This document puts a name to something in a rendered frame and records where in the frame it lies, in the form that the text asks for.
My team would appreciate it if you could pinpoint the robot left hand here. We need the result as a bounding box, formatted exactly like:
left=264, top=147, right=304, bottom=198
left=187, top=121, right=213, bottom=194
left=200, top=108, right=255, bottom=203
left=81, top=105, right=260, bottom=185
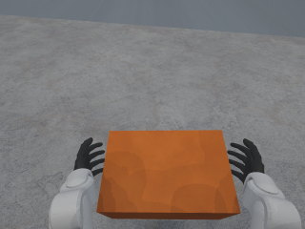
left=73, top=137, right=105, bottom=176

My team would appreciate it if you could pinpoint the carton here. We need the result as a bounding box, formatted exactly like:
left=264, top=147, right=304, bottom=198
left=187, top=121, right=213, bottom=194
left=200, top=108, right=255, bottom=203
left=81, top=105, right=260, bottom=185
left=96, top=130, right=241, bottom=220

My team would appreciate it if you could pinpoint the left robot forearm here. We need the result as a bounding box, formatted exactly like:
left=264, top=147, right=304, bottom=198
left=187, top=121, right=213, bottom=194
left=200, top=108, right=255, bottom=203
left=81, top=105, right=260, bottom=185
left=49, top=168, right=97, bottom=229

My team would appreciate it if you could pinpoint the robot right hand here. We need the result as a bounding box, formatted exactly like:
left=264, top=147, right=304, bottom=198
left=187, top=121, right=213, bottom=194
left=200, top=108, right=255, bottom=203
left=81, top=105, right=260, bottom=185
left=227, top=138, right=265, bottom=185

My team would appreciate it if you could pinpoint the right robot forearm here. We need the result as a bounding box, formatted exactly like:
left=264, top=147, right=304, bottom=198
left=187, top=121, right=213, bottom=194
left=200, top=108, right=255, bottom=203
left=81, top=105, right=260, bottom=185
left=241, top=172, right=302, bottom=229

